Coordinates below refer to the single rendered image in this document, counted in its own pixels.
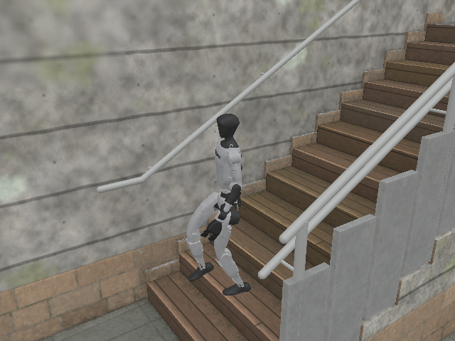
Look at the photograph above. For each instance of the stairs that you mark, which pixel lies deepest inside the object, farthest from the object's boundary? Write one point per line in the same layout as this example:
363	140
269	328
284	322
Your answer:
198	310

